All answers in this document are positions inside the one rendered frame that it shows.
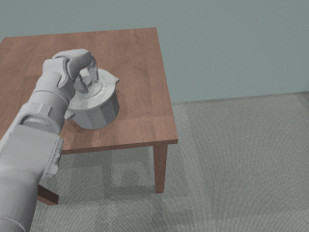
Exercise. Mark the pot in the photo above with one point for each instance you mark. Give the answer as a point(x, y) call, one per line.
point(96, 118)

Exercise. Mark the robot left upper arm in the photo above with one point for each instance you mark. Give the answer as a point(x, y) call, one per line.
point(29, 156)

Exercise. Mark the knob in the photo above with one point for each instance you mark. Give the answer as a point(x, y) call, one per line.
point(87, 80)

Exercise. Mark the robot left forearm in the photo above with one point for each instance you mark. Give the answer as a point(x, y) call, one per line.
point(50, 100)

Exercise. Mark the left robot hand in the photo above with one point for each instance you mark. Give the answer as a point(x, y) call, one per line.
point(85, 60)

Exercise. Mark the lid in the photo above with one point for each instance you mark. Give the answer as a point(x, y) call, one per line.
point(98, 94)

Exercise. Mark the table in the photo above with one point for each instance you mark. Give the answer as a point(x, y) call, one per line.
point(145, 116)

